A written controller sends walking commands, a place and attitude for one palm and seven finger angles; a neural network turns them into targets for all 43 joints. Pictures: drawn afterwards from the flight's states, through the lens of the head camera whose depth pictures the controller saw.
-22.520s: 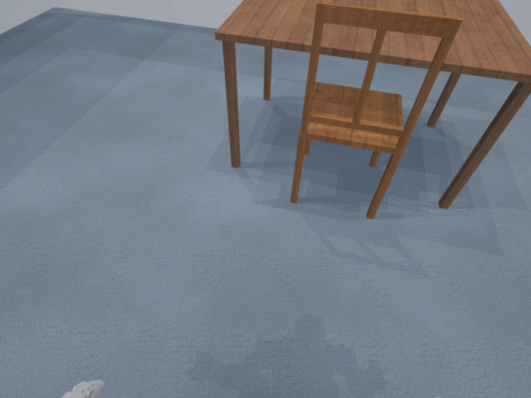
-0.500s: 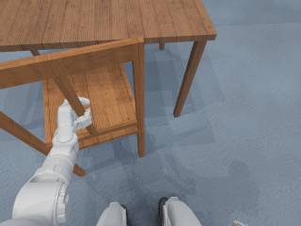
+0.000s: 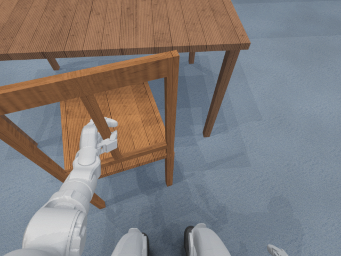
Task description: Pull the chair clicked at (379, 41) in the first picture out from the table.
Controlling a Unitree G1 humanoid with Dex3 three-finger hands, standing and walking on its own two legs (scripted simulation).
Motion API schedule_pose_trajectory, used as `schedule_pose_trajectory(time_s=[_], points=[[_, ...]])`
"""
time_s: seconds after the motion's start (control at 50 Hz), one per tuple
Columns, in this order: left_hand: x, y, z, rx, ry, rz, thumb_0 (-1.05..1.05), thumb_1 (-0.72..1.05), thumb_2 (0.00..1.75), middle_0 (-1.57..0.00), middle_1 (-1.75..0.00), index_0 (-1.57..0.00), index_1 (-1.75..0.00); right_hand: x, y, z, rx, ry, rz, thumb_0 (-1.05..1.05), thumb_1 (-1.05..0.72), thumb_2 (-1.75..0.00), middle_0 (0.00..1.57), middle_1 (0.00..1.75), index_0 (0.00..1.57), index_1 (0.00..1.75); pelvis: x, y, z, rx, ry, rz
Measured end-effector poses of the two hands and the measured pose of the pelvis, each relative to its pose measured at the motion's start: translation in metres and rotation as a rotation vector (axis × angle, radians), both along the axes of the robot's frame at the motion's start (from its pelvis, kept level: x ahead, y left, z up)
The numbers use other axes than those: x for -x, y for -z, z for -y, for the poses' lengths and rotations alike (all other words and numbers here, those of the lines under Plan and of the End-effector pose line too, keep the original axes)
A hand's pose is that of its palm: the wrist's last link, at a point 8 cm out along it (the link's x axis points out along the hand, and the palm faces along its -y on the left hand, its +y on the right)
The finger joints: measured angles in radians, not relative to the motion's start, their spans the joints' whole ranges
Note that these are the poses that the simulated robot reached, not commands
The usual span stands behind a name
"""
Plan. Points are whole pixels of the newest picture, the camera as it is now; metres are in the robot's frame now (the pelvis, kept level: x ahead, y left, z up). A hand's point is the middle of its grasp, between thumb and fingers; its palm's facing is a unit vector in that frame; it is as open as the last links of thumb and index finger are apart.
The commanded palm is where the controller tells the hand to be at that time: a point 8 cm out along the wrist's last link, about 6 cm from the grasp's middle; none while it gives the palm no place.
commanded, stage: step backward, pulling the chair out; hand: left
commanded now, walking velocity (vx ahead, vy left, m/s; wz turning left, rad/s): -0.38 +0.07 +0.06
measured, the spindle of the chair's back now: (105, 132) +0.43 +0.17 -0.04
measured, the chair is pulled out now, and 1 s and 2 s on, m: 0.19 0.19 0.23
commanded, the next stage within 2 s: stop walking, hand still on the chair in 1.40 s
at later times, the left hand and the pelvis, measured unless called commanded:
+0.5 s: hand (112, 140) +0.41 +0.15 -0.04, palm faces +0.11 -0.97 -0.21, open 5.3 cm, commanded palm +0.41 +0.20 -0.03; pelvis +0.01 -0.01 +0.00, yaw +0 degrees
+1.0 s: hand (112, 140) +0.41 +0.15 -0.04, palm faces +0.11 -0.97 -0.21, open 5.4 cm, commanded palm +0.41 +0.20 -0.03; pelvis +0.01 -0.01 +0.00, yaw +1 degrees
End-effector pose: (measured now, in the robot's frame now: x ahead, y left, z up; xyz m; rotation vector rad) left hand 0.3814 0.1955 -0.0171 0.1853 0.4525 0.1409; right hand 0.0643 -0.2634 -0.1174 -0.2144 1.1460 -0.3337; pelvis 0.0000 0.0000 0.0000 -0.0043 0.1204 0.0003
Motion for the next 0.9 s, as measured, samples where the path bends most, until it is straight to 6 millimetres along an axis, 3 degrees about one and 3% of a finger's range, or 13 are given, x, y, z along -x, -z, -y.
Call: schedule_pose_trajectory(time_s=[0.26,0.52,0.72,0.9], points=[[0.0,0.0,0.0,-0.005,-0.003,0.0,-0.03,0.65,0.75,-0.3,-1.15,-0.5,-1.45,-0.003,0.0,0.001,0.005,-0.014,-0.012,0.01,-0.91,-0.9,0.2,0.3,0.21,0.3,-0.006,-0.002,-0.001,-0.003,-0.006,-0.003],[0.0,0.0,0.001,-0.006,-0.021,-0.001,-0.03,0.64,0.77,-0.3,-1.15,-0.5,-1.45,-0.018,-0.001,0.011,0.008,-0.022,0.034,0.01,-0.91,-0.9,0.2,0.3,0.21,0.3,-0.006,-0.001,0.009,-0.005,-0.008,0.002],[0.0,0.0,0.0,-0.002,-0.004,-0.006,-0.03,0.65,0.75,-0.29,-1.16,-0.5,-1.45,-0.012,-0.009,0.011,0.032,-0.026,0.004,0.01,-0.91,-0.9,0.2,0.3,0.21,0.3,-0.008,-0.007,0.003,-0.003,-0.009,0.005],[0.0,-0.001,0.0,-0.004,-0.011,-0.007,-0.02,0.64,0.76,-0.29,-1.16,-0.5,-1.45,-0.017,-0.001,0.007,0.0,-0.024,0.023,0.01,-0.91,-0.9,0.2,0.3,0.21,0.3,-0.008,-0.003,0.009,-0.004,-0.002,0.01]])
